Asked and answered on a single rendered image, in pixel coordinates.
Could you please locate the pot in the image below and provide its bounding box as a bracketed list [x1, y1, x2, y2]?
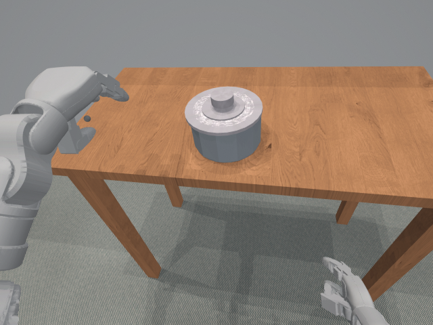
[191, 117, 261, 163]

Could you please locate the robot left forearm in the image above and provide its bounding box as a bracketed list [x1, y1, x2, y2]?
[0, 99, 68, 271]

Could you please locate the knob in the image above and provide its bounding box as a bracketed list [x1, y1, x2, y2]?
[210, 88, 234, 109]

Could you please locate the robot right forearm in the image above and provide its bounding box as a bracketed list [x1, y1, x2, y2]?
[351, 306, 389, 325]

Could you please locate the lid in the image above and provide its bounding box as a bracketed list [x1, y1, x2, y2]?
[185, 87, 263, 136]

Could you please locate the left robot hand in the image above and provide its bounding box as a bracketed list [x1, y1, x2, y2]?
[25, 66, 129, 154]

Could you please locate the table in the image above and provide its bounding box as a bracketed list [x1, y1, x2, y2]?
[51, 66, 433, 302]

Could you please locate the right robot hand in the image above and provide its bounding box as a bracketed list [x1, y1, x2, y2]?
[321, 257, 375, 325]

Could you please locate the robot left upper arm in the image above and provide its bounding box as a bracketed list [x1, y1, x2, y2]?
[0, 280, 21, 325]

